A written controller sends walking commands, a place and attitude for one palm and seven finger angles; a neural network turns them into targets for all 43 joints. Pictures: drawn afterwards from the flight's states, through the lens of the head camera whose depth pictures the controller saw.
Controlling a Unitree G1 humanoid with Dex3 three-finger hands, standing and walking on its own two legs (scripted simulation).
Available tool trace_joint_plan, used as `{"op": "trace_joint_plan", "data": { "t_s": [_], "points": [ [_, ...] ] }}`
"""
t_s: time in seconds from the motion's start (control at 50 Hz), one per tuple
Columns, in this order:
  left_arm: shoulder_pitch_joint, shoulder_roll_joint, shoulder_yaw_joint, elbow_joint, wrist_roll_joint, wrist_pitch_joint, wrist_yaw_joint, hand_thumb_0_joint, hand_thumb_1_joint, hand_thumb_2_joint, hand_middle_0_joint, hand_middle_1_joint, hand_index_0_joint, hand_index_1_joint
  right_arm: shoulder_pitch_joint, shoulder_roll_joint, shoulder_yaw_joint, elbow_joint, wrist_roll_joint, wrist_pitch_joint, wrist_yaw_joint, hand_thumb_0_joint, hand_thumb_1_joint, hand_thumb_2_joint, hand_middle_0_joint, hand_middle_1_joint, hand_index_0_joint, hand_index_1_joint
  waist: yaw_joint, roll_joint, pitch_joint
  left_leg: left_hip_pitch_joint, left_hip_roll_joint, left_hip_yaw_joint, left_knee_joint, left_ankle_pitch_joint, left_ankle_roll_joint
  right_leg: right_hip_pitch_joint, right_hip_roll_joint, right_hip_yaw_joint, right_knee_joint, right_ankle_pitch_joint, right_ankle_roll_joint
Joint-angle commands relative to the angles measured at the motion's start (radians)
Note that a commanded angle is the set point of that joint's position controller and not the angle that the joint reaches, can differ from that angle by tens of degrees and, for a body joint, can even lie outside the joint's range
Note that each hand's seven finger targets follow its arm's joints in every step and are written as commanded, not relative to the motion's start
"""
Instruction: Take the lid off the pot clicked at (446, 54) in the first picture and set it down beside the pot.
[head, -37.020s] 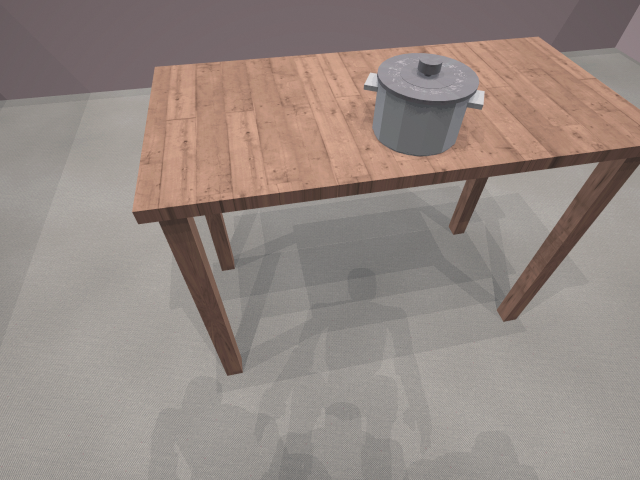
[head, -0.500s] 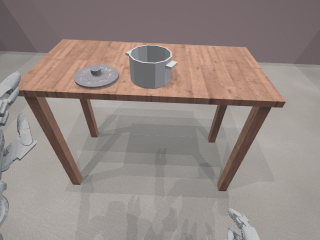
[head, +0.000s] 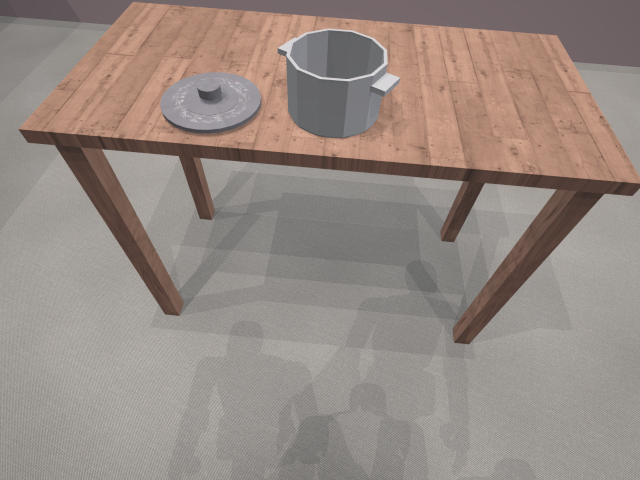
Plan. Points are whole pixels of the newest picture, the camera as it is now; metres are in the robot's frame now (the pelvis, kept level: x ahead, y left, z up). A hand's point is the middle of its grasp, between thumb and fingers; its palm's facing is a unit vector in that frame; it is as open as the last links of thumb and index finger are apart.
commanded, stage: let the arm hang, fingers relaxed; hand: left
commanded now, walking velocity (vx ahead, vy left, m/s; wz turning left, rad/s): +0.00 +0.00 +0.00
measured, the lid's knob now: (209, 89) +0.73 +0.25 +0.06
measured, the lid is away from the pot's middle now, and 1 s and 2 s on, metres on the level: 0.23 0.23 0.23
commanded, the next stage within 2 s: look to check the result in 0.58 s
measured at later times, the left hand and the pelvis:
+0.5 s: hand out of the picture +0.11 +0.19 -0.17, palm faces -0.01 -0.98 -0.21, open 7.3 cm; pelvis +0.03 +0.01 +0.00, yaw -2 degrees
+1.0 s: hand out of the picture +0.07 +0.19 -0.17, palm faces +0.00 -0.98 -0.21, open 7.4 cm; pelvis +0.04 +0.01 +0.00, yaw -2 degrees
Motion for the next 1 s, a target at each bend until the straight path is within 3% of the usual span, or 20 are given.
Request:
{"op": "trace_joint_plan", "data": {
  "t_s": [0.0, 0.04, 0.1, 0.14, 0.2, 0.26, 0.36, 0.42, 0.64, 0.68, 0.74, 0.78, 0.98],
  "points": [
    [-0.026, 0.049, -0.002, -0.044, 0.0, -0.044, 0.001, 0.0, 0.9, 0.9, -0.2, -0.3, -0.2, -0.3, 0.038, -0.103, -0.019, -0.037, 0.004, -0.034, -0.011, 0.0, -0.9, -0.9, 0.2, 0.3, 0.2, 0.3, 0.004, 0.069, -0.053, -0.044, 0.09, -0.095, -0.209, 0.134, 0.094, 0.094, -0.029, 0.051, -0.086, 0.094, -0.035],
    [-0.018, 0.044, -0.003, -0.029, -0.001, -0.051, 0.007, 0.0, 0.9, 0.9, -0.2, -0.3, -0.2, -0.3, 0.036, -0.087, -0.017, -0.025, 0.009, -0.037, -0.013, 0.0, -0.9, -0.9, 0.2, 0.3, 0.2, 0.3, 0.002, 0.003, -0.077, -0.01, 0.064, -0.056, -0.164, 0.229, 0.079, 0.127, -0.051, 0.064, -0.1, 0.199, -0.037],
    [-0.026, 0.043, 0.002, -0.026, 0.001, -0.054, 0.014, 0.0, 0.9, 0.9, -0.2, -0.3, -0.2, -0.3, 0.024, -0.065, -0.018, -0.012, 0.01, -0.035, -0.012, 0.0, -0.9, -0.9, 0.2, 0.3, 0.2, 0.3, 0.0, -0.001, -0.048, 0.006, 0.048, -0.035, -0.15, 0.267, 0.07, 0.122, -0.061, 0.074, -0.106, 0.257, -0.038],
    [-0.035, 0.039, 0.008, -0.027, 0.002, -0.057, 0.018, 0.0, 0.9, 0.9, -0.2, -0.3, -0.2, -0.3, 0.021, -0.061, -0.021, -0.006, 0.01, -0.037, -0.014, 0.0, -0.9, -0.9, 0.2, 0.3, 0.2, 0.3, -0.004, -0.007, -0.076, 0.04, 0.049, -0.026, -0.14, 0.337, 0.067, 0.14, -0.064, 0.067, -0.087, 0.321, -0.037],
    [-0.058, 0.031, 0.015, -0.039, 0.005, -0.053, 0.02, 0.0, 0.9, 0.9, -0.2, -0.3, -0.2, -0.3, -0.007, -0.056, -0.025, -0.004, 0.007, -0.035, -0.015, 0.0, -0.9, -0.9, 0.2, 0.3, 0.2, 0.3, -0.003, 0.03, -0.038, 0.046, 0.054, -0.029, -0.151, 0.358, 0.069, 0.112, -0.055, 0.062, -0.077, 0.301, -0.034],
    [-0.071, 0.027, 0.019, -0.04, 0.008, -0.051, 0.021, 0.0, 0.9, 0.9, -0.2, -0.3, -0.2, -0.3, -0.026, -0.052, -0.028, 0.002, 0.006, -0.03, -0.014, 0.0, -0.9, -0.9, 0.2, 0.3, 0.2, 0.3, -0.001, 0.015, -0.009, 0.047, 0.053, -0.031, -0.155, 0.34, 0.071, 0.1, -0.054, 0.062, -0.084, 0.282, -0.034],
    [-0.095, 0.036, 0.026, -0.061, 0.008, -0.052, 0.019, 0.0, 0.9, 0.9, -0.2, -0.3, -0.2, -0.3, -0.043, -0.063, -0.032, -0.01, 0.004, -0.032, -0.014, 0.0, -0.9, -0.9, 0.2, 0.3, 0.2, 0.3, -0.002, 0.043, -0.035, 0.073, 0.053, -0.021, -0.152, 0.365, 0.068, 0.116, -0.053, 0.067, -0.073, 0.307, -0.035],
    [-0.1, 0.04, 0.028, -0.064, 0.008, -0.053, 0.017, 0.0, 0.9, 0.9, -0.2, -0.3, -0.2, -0.3, -0.052, -0.073, -0.032, -0.015, 0.003, -0.032, -0.014, 0.0, -0.9, -0.9, 0.2, 0.3, 0.2, 0.3, -0.003, 0.016, -0.053, 0.081, 0.048, -0.01, -0.141, 0.366, 0.064, 0.136, -0.06, 0.077, -0.079, 0.341, -0.038],
    [-0.096, 0.046, 0.031, -0.067, 0.009, -0.054, 0.017, 0.0, 0.9, 0.9, -0.2, -0.3, -0.2, -0.3, -0.053, -0.084, -0.033, -0.019, 0.006, -0.03, -0.017, 0.0, -0.9, -0.9, 0.2, 0.3, 0.2, 0.3, -0.009, 0.019, -0.077, 0.131, 0.053, 0.006, -0.126, 0.417, 0.062, 0.141, -0.057, 0.076, -0.071, 0.39, -0.04],
    [-0.099, 0.043, 0.028, -0.066, 0.009, -0.051, 0.018, 0.0, 0.9, 0.9, -0.2, -0.3, -0.2, -0.3, -0.062, -0.08, -0.033, -0.02, 0.007, -0.026, -0.015, 0.0, -0.9, -0.9, 0.2, 0.3, 0.2, 0.3, -0.01, 0.017, -0.036, 0.113, 0.054, 0.002, -0.138, 0.356, 0.064, 0.115, -0.055, 0.082, -0.089, 0.339, -0.037],
    [-0.089, 0.045, 0.029, -0.061, 0.009, -0.055, 0.018, 0.0, 0.9, 0.9, -0.2, -0.3, -0.2, -0.3, -0.051, -0.079, -0.032, -0.017, 0.007, -0.028, -0.016, 0.0, -0.9, -0.9, 0.2, 0.3, 0.2, 0.3, -0.012, 0.0, -0.067, 0.12, 0.05, 0.008, -0.127, 0.37, 0.06, 0.144, -0.059, 0.086, -0.087, 0.384, -0.041],
    [-0.088, 0.045, 0.027, -0.057, 0.009, -0.052, 0.018, 0.0, 0.9, 0.9, -0.2, -0.3, -0.2, -0.3, -0.056, -0.074, -0.032, -0.015, 0.008, -0.026, -0.015, 0.0, -0.9, -0.9, 0.2, 0.3, 0.2, 0.3, -0.011, 0.013, -0.043, 0.115, 0.05, 0.007, -0.136, 0.334, 0.063, 0.124, -0.058, 0.089, -0.096, 0.347, -0.039],
    [-0.075, 0.035, 0.026, -0.046, 0.009, -0.052, 0.019, 0.0, 0.9, 0.9, -0.2, -0.3, -0.2, -0.3, -0.041, -0.073, -0.031, -0.003, 0.008, -0.028, -0.019, 0.0, -0.9, -0.9, 0.2, 0.3, 0.2, 0.3, -0.01, 0.032, -0.052, 0.141, 0.062, 0.005, -0.141, 0.398, 0.068, 0.119, -0.049, 0.072, -0.08, 0.357, -0.036]
  ]
}}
